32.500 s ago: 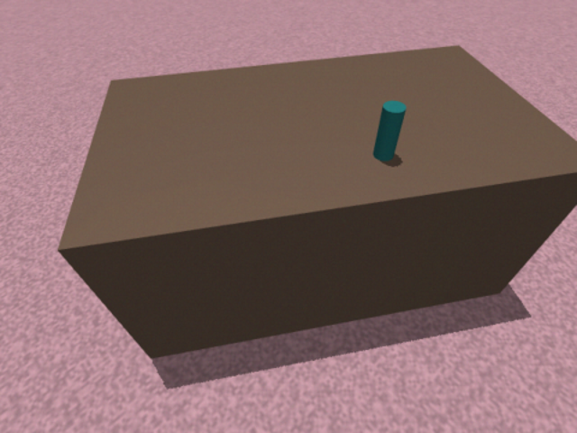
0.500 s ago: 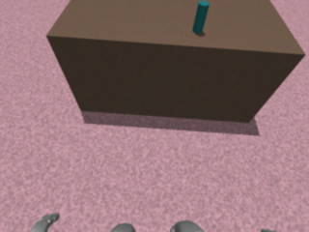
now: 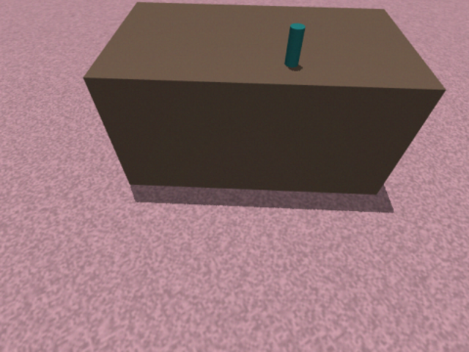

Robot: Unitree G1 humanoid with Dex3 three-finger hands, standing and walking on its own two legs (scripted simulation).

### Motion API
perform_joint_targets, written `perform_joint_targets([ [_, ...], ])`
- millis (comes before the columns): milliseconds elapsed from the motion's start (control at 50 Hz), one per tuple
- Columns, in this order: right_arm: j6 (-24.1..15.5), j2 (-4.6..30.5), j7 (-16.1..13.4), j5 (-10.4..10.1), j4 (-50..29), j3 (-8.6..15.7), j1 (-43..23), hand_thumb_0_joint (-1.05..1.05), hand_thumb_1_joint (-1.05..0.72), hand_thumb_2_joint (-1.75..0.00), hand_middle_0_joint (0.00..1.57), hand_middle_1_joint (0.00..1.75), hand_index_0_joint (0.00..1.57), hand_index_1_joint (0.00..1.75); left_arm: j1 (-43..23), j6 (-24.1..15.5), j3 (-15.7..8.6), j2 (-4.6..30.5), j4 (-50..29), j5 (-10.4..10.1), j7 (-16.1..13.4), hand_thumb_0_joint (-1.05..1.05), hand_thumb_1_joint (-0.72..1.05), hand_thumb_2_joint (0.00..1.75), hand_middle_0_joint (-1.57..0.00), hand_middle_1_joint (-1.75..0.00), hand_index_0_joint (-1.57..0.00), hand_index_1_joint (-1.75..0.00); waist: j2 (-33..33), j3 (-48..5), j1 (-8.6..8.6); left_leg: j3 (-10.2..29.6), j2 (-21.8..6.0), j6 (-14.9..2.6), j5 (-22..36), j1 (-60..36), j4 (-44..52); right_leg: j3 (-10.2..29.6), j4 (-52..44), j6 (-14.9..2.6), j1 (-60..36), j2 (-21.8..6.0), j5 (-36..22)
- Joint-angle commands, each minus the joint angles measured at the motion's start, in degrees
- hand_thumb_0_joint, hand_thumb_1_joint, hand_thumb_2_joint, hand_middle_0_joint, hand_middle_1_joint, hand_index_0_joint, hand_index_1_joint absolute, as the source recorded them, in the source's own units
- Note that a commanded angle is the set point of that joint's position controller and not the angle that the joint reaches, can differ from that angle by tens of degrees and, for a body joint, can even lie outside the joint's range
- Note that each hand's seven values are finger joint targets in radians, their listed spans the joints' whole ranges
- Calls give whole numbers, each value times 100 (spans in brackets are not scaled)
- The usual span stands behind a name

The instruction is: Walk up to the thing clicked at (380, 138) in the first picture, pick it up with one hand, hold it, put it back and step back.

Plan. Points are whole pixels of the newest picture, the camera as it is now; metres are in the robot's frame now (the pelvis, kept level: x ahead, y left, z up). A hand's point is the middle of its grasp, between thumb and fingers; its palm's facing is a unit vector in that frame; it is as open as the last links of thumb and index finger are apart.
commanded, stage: step back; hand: right
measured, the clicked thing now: (294, 46) +1.17 -0.18 -0.04
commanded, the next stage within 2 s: stand in 0.54 s
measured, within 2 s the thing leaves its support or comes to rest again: neither
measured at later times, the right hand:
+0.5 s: hand out of the picture +0.13 -0.26 -0.15, palm faces -0.08 +0.93 -0.37, open 7.4 cm
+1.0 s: hand out of the picture +0.16 -0.24 -0.14, palm faces -0.07 +0.94 -0.33, open 7.4 cm
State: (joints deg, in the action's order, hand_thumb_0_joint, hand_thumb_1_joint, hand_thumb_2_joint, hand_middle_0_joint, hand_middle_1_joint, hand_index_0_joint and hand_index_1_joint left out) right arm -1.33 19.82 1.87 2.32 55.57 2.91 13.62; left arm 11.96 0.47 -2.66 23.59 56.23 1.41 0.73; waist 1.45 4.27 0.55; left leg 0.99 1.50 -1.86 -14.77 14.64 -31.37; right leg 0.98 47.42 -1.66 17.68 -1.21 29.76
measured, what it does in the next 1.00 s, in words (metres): steps on the spot: right foot, then left foot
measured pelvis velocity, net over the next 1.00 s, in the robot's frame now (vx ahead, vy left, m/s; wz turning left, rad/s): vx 0.04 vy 0.00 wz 0.04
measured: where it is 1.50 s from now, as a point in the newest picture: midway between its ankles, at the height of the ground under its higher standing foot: outside the picture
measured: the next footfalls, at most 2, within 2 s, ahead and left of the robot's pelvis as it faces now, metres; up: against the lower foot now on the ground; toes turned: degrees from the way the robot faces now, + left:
right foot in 0.14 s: +0.08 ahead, -0.13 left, +0.00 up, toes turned -1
left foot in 0.40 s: +0.09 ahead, +0.12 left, +0.00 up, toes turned +2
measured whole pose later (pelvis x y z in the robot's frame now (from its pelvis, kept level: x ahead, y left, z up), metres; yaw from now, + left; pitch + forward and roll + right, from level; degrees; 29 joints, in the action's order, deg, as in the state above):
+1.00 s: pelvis +0.04 +0.00 +0.02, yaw +2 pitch -3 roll +0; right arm -0.9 19.6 0.9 0.4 63.6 0.1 3.1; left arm 4.6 -0.7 0.2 20.3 65.3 0.7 0.5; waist -0.2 4.1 1.0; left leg 0.0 -0.5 0.3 -9.7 7.0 -20.1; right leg -2.8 19.0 1.6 4.8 -2.4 10.7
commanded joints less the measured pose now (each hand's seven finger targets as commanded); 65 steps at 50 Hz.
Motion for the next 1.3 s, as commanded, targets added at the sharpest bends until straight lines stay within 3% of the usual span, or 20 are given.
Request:
perform_joint_targets([
  [0, -168, 1654, -162, -10, -437, 439, -205, 0, -90, -90, 20, 30, 20, 30, -164, -252, -309, 976, -449, -31, -6, 0, 90, 90, -20, -30, -20, -30, -1027, -169, -76, 1899, -1366, -823, -1178, -322, 1633, -50, -358, 17, 667, -136, -324],
  [40, -115, 1574, -164, -14, -445, 396, -278, 0, -90, -90, 20, 30, 20, 30, -194, -261, -319, 856, -382, -31, -20, 0, 90, 90, -20, -30, -20, -30, -1194, -334, -86, 1580, -1241, -746, -518, -145, 1371, -178, -963, 71, 70, -8, -519],
  [100, 21, 1148, -173, -157, -523, 198, -666, 0, -90, -90, 20, 30, 20, 30, 159, -339, -340, 810, -128, -3, -128, 0, 90, 90, -20, -30, -20, -30, -734, -620, 340, 784, -796, -302, 338, 569, 241, -288, -2504, 22, -1462, 132, -1768],
  [120, 24, 948, -195, -199, -566, 116, -624, 0, -90, -90, 20, 30, 20, 30, 293, -359, -415, 1012, -85, 41, -174, 0, 90, 90, -20, -30, -20, -30, -270, -775, 411, 693, -509, -124, 308, 941, -334, 279, -2626, -57, -1946, -235, -1803],
  [140, 12, 730, -219, -226, -610, 39, -525, 0, -90, -90, 20, 30, 20, 30, 341, -378, -490, 1362, -107, 107, -213, 0, 90, 90, -20, -30, -20, -30, 652, -743, 416, 569, 106, 120, -483, 1536, -1101, 1790, -3119, -326, -2017, -1234, -1594],
  [160, 75, 910, -276, -173, -472, 103, -400, 0, -90, -90, 20, 30, 20, 30, -219, -368, -496, 1608, -248, 94, -197, 0, 90, 90, -20, -30, -20, -30, 638, -576, 281, 527, 9, 168, -1689, 1255, -1495, 2366, -3347, -894, -1087, -2032, -553],
  [180, 93, 1227, -288, -142, -291, 207, -139, 0, -90, -90, 20, 30, 20, 30, -740, -359, -480, 1646, -422, 101, -162, 0, 90, 90, -20, -30, -20, -30, 599, -233, 84, 510, -267, 223, -1813, 697, -1807, 2583, -3332, -1214, -115, -2281, -171],
  [200, 81, 1276, -270, -148, -174, 208, -7, 0, -90, -90, 20, 30, 20, 30, -922, -347, -433, 1410, -468, 76, -149, 0, 90, 90, -20, -30, -20, -30, 449, -46, -37, 509, -329, 219, -1704, 633, -1630, 2145, -3217, -1142, -69, -2021, -448],
  [240, 66, 1175, -242, -151, -77, 160, -104, 0, -90, -90, 20, 30, 20, 30, -856, -373, -353, 1198, -457, 44, -170, 0, 90, 90, -20, -30, -20, -30, 592, 17, 23, 514, -228, 151, -1330, 760, -1413, 1383, -3038, -868, -294, -1574, -1386],
  [300, 11, 1074, -220, -132, -2, 116, -51, 0, -90, -90, 20, 30, 20, 30, -791, -361, -353, 1222, -333, 28, -152, 0, 90, 90, -20, -30, -20, -30, 789, -230, 54, 36, -201, 171, -832, 459, -601, 803, -2518, -666, -680, -1307, -2917],
  [360, -40, 1021, -260, -76, 172, 174, 121, 0, -90, -90, 20, 30, 20, 30, -944, -257, -316, 1142, -320, -43, -140, 0, 90, 90, -20, -30, -20, -30, 696, -454, -122, -136, -144, 138, 649, -352, 734, 313, -1809, -335, -654, -1049, -3672],
  [400, -89, 1394, -300, -22, 95, 262, -100, 0, -90, -90, 20, 30, 20, 30, -764, -224, -194, 822, -390, -124, -140, 0, 90, 90, -20, -30, -20, -30, -261, -796, 14, 983, -1054, -197, 2172, -834, 740, -38, -1251, 24, -250, -550, -2897],
  [420, -99, 1528, -290, -78, 19, 237, -535, 0, -90, -90, 20, 30, 20, 30, -828, -186, -165, 759, -309, -180, -136, 0, 90, 90, -20, -30, -20, -30, -536, -788, 136, 1382, -1388, -529, 1746, -422, 822, -244, -1286, 114, -373, -152, -1583],
  [440, -77, 1592, -263, -117, 11, 223, -757, 0, -90, -90, 20, 30, 20, 30, -798, -177, -188, 817, -164, -166, -158, 0, 90, 90, -20, -30, -20, -30, -688, -702, 163, 1388, -1469, -650, 1498, 15, 767, -152, -1628, 72, -858, -190, -1131],
  [500, -53, 1223, -260, -129, 73, 93, -936, 0, -90, -90, 20, 30, 20, 30, -828, -280, -186, 970, -57, -112, -161, 0, 90, 90, -20, -30, -20, -30, -531, -846, 161, 610, -865, -87, 1979, 0, 511, 61, -2102, -24, -1389, -545, -2609],
  [520, -99, 1220, -253, -174, 111, 54, -757, 0, -90, -90, 20, 30, 20, 30, -727, -258, -96, 795, 141, -127, -133, 0, 90, 90, -20, -30, -20, -30, -444, -813, 1, 668, -901, -42, 2080, -362, 741, 157, -2108, 29, -1267, -570, -2994],
  [640, -129, 1254, -265, -179, 274, 21, -966, 0, -90, -90, 20, 30, 20, 30, -924, -248, -15, 807, 285, -130, -143, 0, 90, 90, -20, -30, -20, -30, -540, -996, -17, 533, -977, 4, 3134, -960, 839, 43, -2413, 106, -1470, -563, -3511],
  [1000, -69, 1189, -179, -190, 516, -29, -1252, 0, -90, -90, 20, 30, 20, 30, -965, -275, 42, 859, 614, -69, -89, 0, 90, 90, -20, -30, -20, -30, -147, -411, -64, 489, -851, 123, 682, -669, 1655, 158, -3291, 147, -1236, -668, -2064],
  [1080, -76, 1169, -160, -187, 545, -34, -1299, 0, -90, -90, 20, 30, 20, 30, -882, -296, 56, 843, 635, -71, -88, 0, 90, 90, -20, -30, -20, -30, -62, -509, -13, 496, -871, 111, 896, -831, 1607, 168, -3308, 128, -1158, -687, -2116],
  [1280, -29, 1218, -153, -166, 665, -45, -1042, 0, -90, -90, 20, 30, 20, 30, -727, -256, 42, 901, 638, -58, -75, 0, 90, 90, -20, -30, -20, -30, -243, -293, -49, 561, -830, 131, -79, -428, 1733, 228, -3359, 112, -916, -625, -1398],
])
